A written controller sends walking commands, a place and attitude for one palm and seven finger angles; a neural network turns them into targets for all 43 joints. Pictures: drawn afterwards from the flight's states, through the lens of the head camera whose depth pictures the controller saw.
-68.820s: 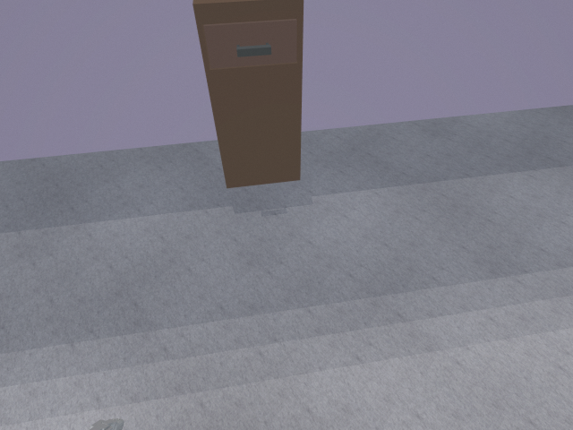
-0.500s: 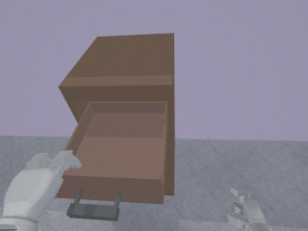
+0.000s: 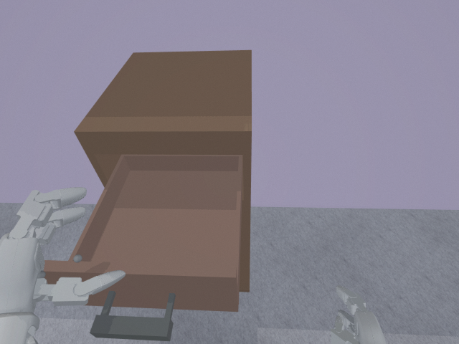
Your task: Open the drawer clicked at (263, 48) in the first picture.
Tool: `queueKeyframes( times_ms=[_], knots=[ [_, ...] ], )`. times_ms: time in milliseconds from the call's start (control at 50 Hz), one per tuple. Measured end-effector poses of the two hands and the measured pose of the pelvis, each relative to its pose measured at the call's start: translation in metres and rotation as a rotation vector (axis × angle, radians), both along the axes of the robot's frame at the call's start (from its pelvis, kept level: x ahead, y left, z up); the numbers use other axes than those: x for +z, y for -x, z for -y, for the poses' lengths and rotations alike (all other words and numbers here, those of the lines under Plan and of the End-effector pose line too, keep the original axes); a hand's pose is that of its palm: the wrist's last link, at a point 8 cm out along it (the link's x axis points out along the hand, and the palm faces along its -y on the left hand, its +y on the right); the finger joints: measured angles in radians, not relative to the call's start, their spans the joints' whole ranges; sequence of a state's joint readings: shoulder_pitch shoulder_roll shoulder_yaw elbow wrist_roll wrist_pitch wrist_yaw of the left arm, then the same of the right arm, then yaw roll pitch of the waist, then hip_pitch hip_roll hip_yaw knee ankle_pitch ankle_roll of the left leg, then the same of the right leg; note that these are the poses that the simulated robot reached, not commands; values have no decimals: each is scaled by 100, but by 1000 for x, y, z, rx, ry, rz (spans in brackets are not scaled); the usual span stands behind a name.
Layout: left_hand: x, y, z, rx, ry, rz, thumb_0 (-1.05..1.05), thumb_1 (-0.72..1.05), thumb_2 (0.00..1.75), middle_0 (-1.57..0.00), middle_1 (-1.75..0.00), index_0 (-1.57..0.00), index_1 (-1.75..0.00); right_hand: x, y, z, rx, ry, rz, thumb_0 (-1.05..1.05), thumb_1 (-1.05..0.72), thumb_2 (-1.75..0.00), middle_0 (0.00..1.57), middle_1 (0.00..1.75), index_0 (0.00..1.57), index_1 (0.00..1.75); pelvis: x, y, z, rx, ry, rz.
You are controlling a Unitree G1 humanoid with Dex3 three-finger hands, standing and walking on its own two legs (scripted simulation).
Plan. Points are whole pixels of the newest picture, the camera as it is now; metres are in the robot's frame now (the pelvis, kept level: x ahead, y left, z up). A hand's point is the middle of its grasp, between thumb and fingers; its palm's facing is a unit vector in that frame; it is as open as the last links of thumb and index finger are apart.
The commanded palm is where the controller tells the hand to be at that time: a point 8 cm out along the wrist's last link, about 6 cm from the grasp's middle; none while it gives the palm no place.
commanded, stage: draw the hand back to the body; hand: left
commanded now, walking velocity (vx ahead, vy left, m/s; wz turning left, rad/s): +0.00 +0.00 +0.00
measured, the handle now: (136, 312) +0.18 +0.20 -0.04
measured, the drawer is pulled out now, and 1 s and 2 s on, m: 0.30 0.30 0.30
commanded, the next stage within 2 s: step back with the hand held close in 0.60 s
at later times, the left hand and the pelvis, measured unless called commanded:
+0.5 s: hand (63, 267) +0.17 +0.23 +0.16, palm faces +0.38 -0.84 -0.39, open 7.9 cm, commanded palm +0.12 +0.27 +0.18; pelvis -0.01 -0.01 +0.01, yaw +0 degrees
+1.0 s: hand (71, 272) +0.17 +0.23 +0.14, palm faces +0.25 -0.83 -0.49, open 7.4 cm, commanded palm +0.11 +0.28 +0.18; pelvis -0.03 +0.00 +0.00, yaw -1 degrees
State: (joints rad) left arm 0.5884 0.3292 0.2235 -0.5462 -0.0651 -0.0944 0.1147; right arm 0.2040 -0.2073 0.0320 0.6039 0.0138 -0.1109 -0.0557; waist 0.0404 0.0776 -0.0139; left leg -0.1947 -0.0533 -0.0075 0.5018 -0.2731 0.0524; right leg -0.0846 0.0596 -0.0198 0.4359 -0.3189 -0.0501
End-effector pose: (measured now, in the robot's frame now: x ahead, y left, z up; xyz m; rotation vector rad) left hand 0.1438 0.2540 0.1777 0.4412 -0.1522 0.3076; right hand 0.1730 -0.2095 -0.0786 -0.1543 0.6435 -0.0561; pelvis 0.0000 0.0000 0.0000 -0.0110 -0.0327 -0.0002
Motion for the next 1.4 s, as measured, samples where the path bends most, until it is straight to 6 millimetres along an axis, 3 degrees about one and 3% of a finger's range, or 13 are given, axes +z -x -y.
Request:
queueKeyframes(
  times_ms=[160,380,580,720,840,1000,1080,1240,1400],
  knots=[
    [-8,6,-9,37,5,-69,0,18,60,-26,-76,-26,-77,0,-1,9,-25,10,-25,1,-90,-90,20,30,20,30,3,0,0,-2,-1,-7],
    [1,12,-20,96,-5,-14,0,56,76,-23,-51,-24,-52,8,-8,12,-15,15,6,1,-90,-90,20,30,20,30,4,6,4,7,-2,10],
    [-4,16,-9,71,19,-32,1,83,87,-21,-34,-22,-35,9,-1,14,-8,11,2,1,-90,-90,20,30,20,30,5,10,8,4,-3,15],
    [-4,19,-11,86,12,-35,1,88,90,-21,-31,-21,-31,5,6,19,-16,12,-16,1,-90,-90,20,30,20,30,6,14,11,4,-1,21],
    [7,13,-15,60,-73,-1,1,89,90,-21,-30,-21,-31,3,14,25,-19,27,-60,1,-90,-90,20,30,20,30,5,20,12,5,14,-22],
    [-12,6,-13,-32,-77,-107,1,89,90,-21,-30,-21,-30,2,31,37,-95,69,-130,1,-90,-90,20,30,20,30,3,27,3,-13,11,-68],
    [-12,9,-18,-63,-97,-114,1,89,90,-21,-30,-21,-30,5,38,37,-123,92,-137,1,-90,-90,20,30,20,30,1,31,-3,-14,11,-76],
    [2,28,-31,-58,-140,-19,1,89,90,-21,-30,-22,-30,11,47,20,-106,104,-84,1,-90,-90,20,30,20,30,-4,47,-10,-17,-2,-71],
    [-5,60,-24,5,-90,3,1,89,90,-21,-30,-21,-30,4,69,6,-44,90,-36,1,-90,-90,20,30,20,30,-9,73,-5,-10,14,-54]
  ],
)
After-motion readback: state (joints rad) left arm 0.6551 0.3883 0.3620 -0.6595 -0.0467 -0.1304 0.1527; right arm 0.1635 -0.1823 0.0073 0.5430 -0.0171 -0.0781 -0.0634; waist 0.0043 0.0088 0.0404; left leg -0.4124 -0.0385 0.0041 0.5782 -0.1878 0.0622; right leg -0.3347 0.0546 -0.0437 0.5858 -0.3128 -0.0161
